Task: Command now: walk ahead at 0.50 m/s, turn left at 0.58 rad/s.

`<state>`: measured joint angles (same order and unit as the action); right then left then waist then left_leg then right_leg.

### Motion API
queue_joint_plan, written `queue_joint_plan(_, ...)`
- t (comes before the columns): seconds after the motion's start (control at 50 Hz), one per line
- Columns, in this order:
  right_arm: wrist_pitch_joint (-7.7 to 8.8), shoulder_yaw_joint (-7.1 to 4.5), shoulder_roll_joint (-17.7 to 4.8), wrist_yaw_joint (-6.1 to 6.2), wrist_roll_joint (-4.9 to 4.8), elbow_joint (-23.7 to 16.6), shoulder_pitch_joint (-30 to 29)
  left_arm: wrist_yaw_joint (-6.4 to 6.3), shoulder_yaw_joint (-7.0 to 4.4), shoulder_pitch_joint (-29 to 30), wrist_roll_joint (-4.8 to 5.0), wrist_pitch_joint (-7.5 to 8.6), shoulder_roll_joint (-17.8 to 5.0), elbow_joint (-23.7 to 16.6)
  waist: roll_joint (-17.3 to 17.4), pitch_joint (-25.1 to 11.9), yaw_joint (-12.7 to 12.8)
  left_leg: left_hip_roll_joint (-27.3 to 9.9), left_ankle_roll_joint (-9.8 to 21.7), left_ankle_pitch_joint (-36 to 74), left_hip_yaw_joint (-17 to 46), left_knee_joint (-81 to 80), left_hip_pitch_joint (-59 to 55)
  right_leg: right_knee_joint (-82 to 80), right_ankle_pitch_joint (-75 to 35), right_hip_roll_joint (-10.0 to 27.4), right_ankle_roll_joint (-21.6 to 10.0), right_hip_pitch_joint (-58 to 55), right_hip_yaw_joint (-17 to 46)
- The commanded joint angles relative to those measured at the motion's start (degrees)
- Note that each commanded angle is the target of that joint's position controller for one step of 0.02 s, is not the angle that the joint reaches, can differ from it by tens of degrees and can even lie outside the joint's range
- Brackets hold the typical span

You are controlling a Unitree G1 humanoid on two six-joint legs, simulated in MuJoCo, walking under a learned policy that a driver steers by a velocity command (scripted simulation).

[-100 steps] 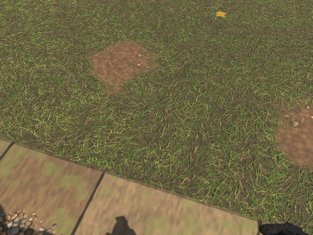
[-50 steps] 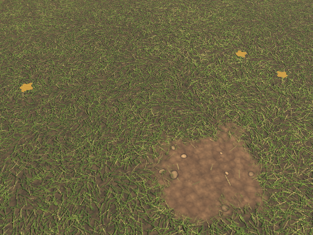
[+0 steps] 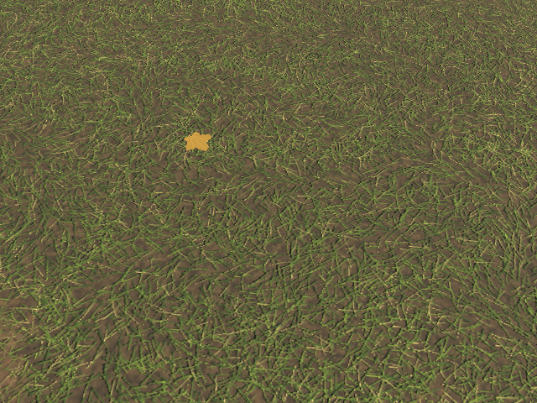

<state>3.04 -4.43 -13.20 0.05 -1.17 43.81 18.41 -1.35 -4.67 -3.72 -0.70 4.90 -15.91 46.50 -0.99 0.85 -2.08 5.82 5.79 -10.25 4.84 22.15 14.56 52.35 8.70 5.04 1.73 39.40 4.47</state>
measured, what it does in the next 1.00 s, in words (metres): walks ahead: right foot, then left foot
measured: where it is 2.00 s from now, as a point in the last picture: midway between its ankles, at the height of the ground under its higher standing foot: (287, 235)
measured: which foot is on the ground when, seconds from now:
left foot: down 0.00-0.24, up 0.26-0.70, down 0.72-1.00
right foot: up 0.00-0.22, down 0.24-0.72, up 0.74-1.00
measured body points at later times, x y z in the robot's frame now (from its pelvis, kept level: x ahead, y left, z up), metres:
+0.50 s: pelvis +0.28 -0.03 +0.00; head +0.31 -0.03 +0.45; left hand +0.26 +0.25 -0.13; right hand +0.50 -0.25 -0.10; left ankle +0.32 +0.15 -0.68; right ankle +0.28 -0.13 -0.75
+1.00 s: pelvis +0.52 +0.06 +0.00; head +0.55 +0.07 +0.45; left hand +0.69 +0.34 -0.10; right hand +0.57 -0.22 -0.12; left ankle +0.49 +0.17 -0.75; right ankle +0.63 -0.10 -0.67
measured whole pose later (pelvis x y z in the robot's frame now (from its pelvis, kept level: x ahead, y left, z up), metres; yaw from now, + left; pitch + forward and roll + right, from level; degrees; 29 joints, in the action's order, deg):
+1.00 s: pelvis +0.52 +0.06 +0.00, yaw -2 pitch +1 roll +2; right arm 5.6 -4.9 -14.8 0.0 0.6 47.8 17.3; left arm 0.4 -4.9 -9.4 1.4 1.5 -17.8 43.8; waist -2.7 0.9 -2.9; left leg 0.5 1.1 -11.6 -8.2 15.5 5.3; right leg 55.0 7.8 5.9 0.0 39.7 3.0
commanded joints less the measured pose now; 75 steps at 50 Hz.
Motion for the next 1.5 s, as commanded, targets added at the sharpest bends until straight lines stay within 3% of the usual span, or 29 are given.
queue_joint_plan(0.02, 1.10, -2.56, -9.18, 1.20, -0.58, -3.67, -0.97, 0.26, -0.27, 4.55, 0.07, 0.42, -1.79, -4.50, 4.56, -3.37, 0.74, -11.60, 7.49, 13.52, 10.82, -7.90, -0.55, -12.12, -10.38, -2.79, 0.56, -4.06, -0.81)
queue_joint_plan(0.18, 0.29, -2.95, -9.05, 1.62, -0.56, -1.44, 3.70, 2.44, -0.37, 11.57, 1.38, 2.70, -4.40, -8.40, 6.93, -1.48, -1.44, -13.70, 6.01, 8.42, 19.84, -1.20, -8.08, -25.93, -7.10, -5.88, -1.77, -9.99, 0.25)
queue_joint_plan(0.22, 0.00, -2.63, -8.35, 1.67, -0.43, -2.07, 2.10, 2.38, -1.10, 4.88, 1.22, 3.53, -5.73, -6.75, 8.15, -4.19, 2.21, -11.70, 4.59, 16.30, 19.69, 4.44, -8.25, -29.56, -6.01, -6.72, -4.02, -20.19, -1.78)
queue_joint_plan(0.24, 0.31, -1.82, -6.38, 1.29, -0.06, -2.96, 0.52, 2.13, -1.88, -2.95, 0.31, 3.80, -7.83, -5.11, 7.23, -9.85, 5.82, -9.28, 2.82, 19.70, 16.71, 13.51, -4.36, -27.69, -7.04, -2.36, -6.97, -33.13, 1.18)
queue_joint_plan(0.26, 0.78, -0.93, -3.44, 0.93, -0.01, -3.74, 4.02, 1.73, -3.10, -12.76, -0.75, 3.58, -11.66, -3.94, -1.35, -18.58, 7.52, -3.20, -1.32, 9.72, 10.52, 31.16, 10.76, -26.32, -5.06, 8.82, -14.33, -54.47, 16.37)
queue_joint_plan(0.28, 1.10, -0.23, -3.20, 1.01, -0.97, -2.93, 10.28, 2.37, -3.32, -17.22, 0.25, 2.92, -11.52, -1.35, -15.71, -22.59, 6.20, 0.50, -3.77, -22.37, 7.64, 44.53, 24.56, -31.93, 5.61, 17.55, -20.75, -63.64, 36.51)
queue_joint_plan(0.32, 1.06, -1.42, -9.48, 1.08, -0.73, -3.22, 1.91, 2.25, -1.44, -11.77, 1.75, 1.96, -4.77, -2.53, -5.48, -7.95, 7.22, -5.28, -3.88, -15.59, 6.54, 51.53, 31.78, -35.79, 15.57, 14.35, -16.82, -50.85, 29.17)
queue_joint_plan(0.36, 1.43, -1.44, -8.12, 0.98, 0.66, -4.97, -3.79, 2.26, -0.50, -7.61, 0.63, 1.44, -3.08, -2.74, -1.55, -1.47, 4.82, -8.55, -3.56, -9.61, 4.11, 46.66, 28.65, -38.94, 4.67, 10.35, -15.15, -38.20, 19.82)
queue_joint_plan(0.42, 1.37, -0.78, -4.88, 0.59, 0.42, -5.29, -3.25, 2.42, -0.17, -8.04, 0.71, 1.79, -2.93, -1.36, -4.01, -1.62, 2.52, -11.06, -3.98, -7.94, 0.97, 39.59, 24.82, -41.71, -5.28, 7.75, -15.01, -33.33, 12.75)
queue_joint_plan(0.52, 2.16, 0.81, -2.21, 0.10, 1.19, -8.26, -13.58, 1.79, -1.14, -11.59, 2.04, 0.80, -7.19, 0.27, -3.11, -0.54, 4.63, -10.20, -6.22, 5.49, -2.91, 19.25, 19.98, -42.98, -13.54, 4.31, -14.11, -29.56, 5.37)
queue_joint_plan(0.62, 2.93, 0.50, -4.27, -1.19, 0.07, -10.19, -20.93, 1.45, -1.09, -17.77, 2.90, -0.39, -7.89, 2.35, -4.03, 0.19, 6.46, -7.10, -6.66, 10.58, -2.61, 8.26, 13.46, -39.47, -9.84, 5.84, -12.61, -31.52, 7.70)
queue_joint_plan(0.66, 3.39, -0.23, -6.15, -1.37, 0.05, -10.11, -19.50, 1.13, -1.34, -18.05, 2.93, -0.92, -8.77, 2.56, -4.70, -0.51, 4.52, -6.76, -5.45, 8.32, -2.27, 4.79, 8.42, -36.25, -8.73, 6.79, -11.23, -32.52, 9.75)
queue_joint_plan(0.7, 3.62, -2.00, -9.63, -0.63, 0.77, -7.45, -9.22, 0.97, -0.90, -17.43, 2.47, -1.03, -7.68, 2.23, -3.84, -5.99, -1.09, -7.85, -2.55, 7.06, -1.98, 3.04, -8.23, -24.91, -14.43, 2.80, -8.43, -28.44, 7.30)
queue_joint_plan(0.72, 3.60, -3.19, -14.04, 0.10, 1.89, -6.26, 1.09, 1.00, 0.41, -16.01, 1.08, -0.77, -4.16, 0.17, 2.43, -14.46, -5.68, -18.63, 1.21, 8.96, 7.73, 5.38, -24.19, -7.81, -3.16, -1.35, -6.01, -18.38, 3.81)
queue_joint_plan(0.74, 2.83, -3.81, -17.27, -0.19, 2.06, -4.74, 4.52, 0.88, 1.89, -23.25, 2.13, 0.08, 0.42, -1.09, 18.98, -22.38, -3.07, -31.40, 9.23, 0.21, 29.41, 0.90, -38.48, 9.71, 23.82, -6.69, -3.37, -0.66, -1.05)
queue_joint_plan(0.76, 2.56, -2.69, -12.00, -0.34, 1.71, -4.60, 4.67, 0.74, 0.58, -21.94, 3.25, 0.21, -4.95, 0.01, 14.40, -19.74, -4.30, -29.99, 9.34, -8.57, 33.39, -2.21, -35.40, 17.80, 24.49, -4.11, -3.09, 5.06, 2.97)
queue_joint_plan(0.8, 2.69, -1.04, -7.71, -0.33, 1.40, -4.84, -2.39, 0.57, -0.32, -15.25, 3.00, -0.29, -6.75, -1.23, 7.75, -8.33, -2.40, -25.33, 5.94, -3.36, 18.94, -5.17, -21.93, 18.78, 14.99, -0.33, -2.89, 5.64, 1.53)
queue_joint_plan(0.86, 3.25, -0.55, -5.23, -0.70, 1.85, -3.70, -7.97, 0.96, -0.43, -14.22, 2.53, -2.05, -3.74, -2.14, 8.37, -2.17, 1.74, -21.67, 4.84, 4.35, 7.96, -11.03, -9.15, 14.12, 9.32, 2.48, -2.46, 0.00, 1.17)
queue_joint_plan(1.02, 3.56, -2.19, -9.83, 0.60, 1.45, -0.05, -6.53, 3.04, 0.55, -3.94, 1.88, -3.08, -1.46, -6.53, 4.36, 1.43, 0.78, -20.46, 3.77, 13.06, -8.70, -14.65, -7.58, -5.60, -9.61, 1.97, -2.05, -1.40, -1.49)
queue_joint_plan(1.12, 2.28, -3.19, -12.90, 0.75, 0.03, 2.27, -2.80, 4.35, 0.55, 3.81, 1.79, -3.46, -3.01, -10.38, 3.91, 3.85, -1.23, -22.94, 1.89, 13.68, -12.47, -11.92, -14.76, -13.58, -5.20, 0.70, -4.57, -1.58, -4.93)
queue_joint_plan(1.16, 1.54, -3.65, -14.56, 0.84, -0.50, 2.61, -2.87, 4.60, -0.06, 3.18, 1.62, -3.67, -4.31, -11.25, 5.04, 2.52, 0.15, -23.25, 0.77, 27.42, -14.31, -6.24, -17.27, -14.90, 0.85, -1.86, -6.59, -5.54, -7.92)
queue_joint_plan(1.2, 0.58, -3.67, -15.28, 1.02, -1.07, 2.39, -4.01, 4.29, -2.21, -8.04, 1.79, -3.92, -7.54, -8.77, 4.91, -4.11, 6.95, -20.67, -1.46, 43.90, -17.75, 10.61, -15.32, -19.04, 1.15, -7.52, -9.63, -21.94, -11.94)
queue_joint_plan(1.22, 0.62, -2.85, -13.42, 1.29, -0.12, 1.93, -2.85, 3.40, -4.43, -18.64, 2.00, -4.31, -12.02, -5.77, 1.85, -9.68, 11.15, -18.26, -4.05, 35.47, -18.53, 26.24, -4.27, -19.78, -1.04, -6.95, -12.14, -39.65, -7.15)
queue_joint_plan(1.24, 1.60, -0.31, -5.62, 0.85, 2.72, -1.42, 0.84, 2.57, -5.63, -19.14, 2.73, -4.21, -19.47, -5.69, -14.71, -12.29, 5.95, -8.49, -8.36, -14.44, -16.97, 48.22, 22.19, -24.36, 3.89, 8.48, -21.41, -57.60, 23.11)
queue_joint_plan(1.26, 3.97, 0.11, -7.47, 0.21, 0.98, -2.53, -1.99, 2.92, -4.43, -20.49, 2.07, -3.16, -17.39, -8.21, -11.61, -22.91, 8.20, -4.10, -8.23, -24.85, -1.81, 57.80, 29.93, -34.84, 13.41, 14.80, -27.10, -63.13, 44.62)
queue_joint_plan(1.28, 5.16, -0.81, -11.16, -0.31, -1.37, -3.99, -7.76, 3.18, -3.28, -19.14, 1.55, -2.29, -13.18, -7.64, -6.61, -16.28, 9.63, -7.11, -6.89, -19.48, 0.14, 58.18, 35.37, -36.19, 10.61, 13.33, -23.65, -60.04, 37.26)
queue_joint_plan(1.34, 5.33, -1.13, -11.40, 0.61, 1.45, -3.21, -8.59, 2.72, -1.39, -9.28, 1.23, -1.59, -7.40, -9.46, -1.17, -6.31, 3.10, -12.83, -5.97, -9.04, 0.23, 45.13, 25.72, -36.56, -4.92, 6.92, -18.77, -38.01, 20.29)
queue_joint_plan(1.44, 2.72, -0.55, -8.13, 0.89, 2.49, -4.73, -10.72, 0.97, -2.14, -9.22, 1.01, -1.72, -10.06, -9.70, -0.31, -2.98, 0.92, -9.97, -9.57, -2.36, -2.45, 31.74, 19.73, -36.48, -32.35, 3.01, -17.76, -26.30, 10.26)
queue_joint_plan(1.5, 2.45, 0.40, -6.13, 0.34, 2.21, -5.84, -15.67, -0.08, -2.41, -11.14, 1.80, -3.20, -10.16, -8.92, -3.13, -4.04, 2.93, -6.17, -9.76, 9.57, -3.27, 19.10, 14.45, -33.62, -31.22, -1.14, -13.77, -23.76, 6.79)
Keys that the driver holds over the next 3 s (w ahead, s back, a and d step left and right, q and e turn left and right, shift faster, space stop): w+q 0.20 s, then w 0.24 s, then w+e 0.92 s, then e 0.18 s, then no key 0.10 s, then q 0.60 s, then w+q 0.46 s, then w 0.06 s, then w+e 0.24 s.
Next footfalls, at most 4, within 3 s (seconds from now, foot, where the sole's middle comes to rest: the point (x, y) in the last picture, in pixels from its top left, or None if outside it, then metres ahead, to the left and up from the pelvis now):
0.24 right None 0.32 -0.12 -0.78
0.72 left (187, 377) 0.53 0.18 -0.78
1.22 right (294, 283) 0.78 -0.10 -0.78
1.68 left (259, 204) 1.06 -0.01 -0.78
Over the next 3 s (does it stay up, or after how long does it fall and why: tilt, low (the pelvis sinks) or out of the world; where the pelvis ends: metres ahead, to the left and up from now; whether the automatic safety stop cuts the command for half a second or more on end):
stays up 1.19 -0.05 -0.03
